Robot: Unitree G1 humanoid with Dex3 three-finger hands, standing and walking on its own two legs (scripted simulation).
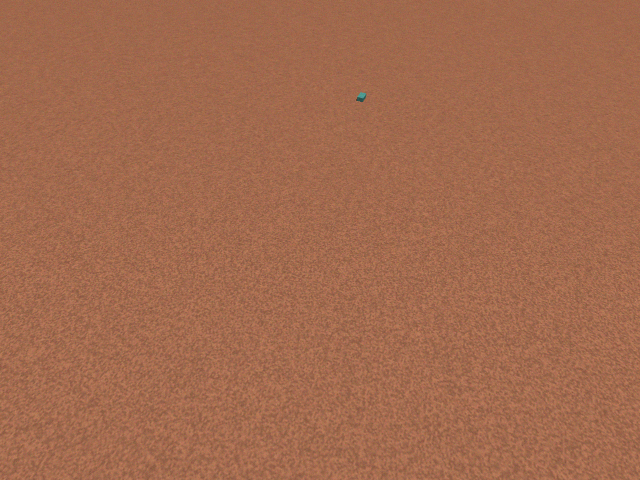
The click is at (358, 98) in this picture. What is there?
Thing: small brick
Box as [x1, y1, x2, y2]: [357, 92, 365, 101]
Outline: 360,92 357,97 357,100 362,101 365,97 365,93
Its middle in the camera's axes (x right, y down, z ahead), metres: +0.26 -0.89 +2.41
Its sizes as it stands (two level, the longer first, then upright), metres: 0.062 0.038 0.025
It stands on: the floor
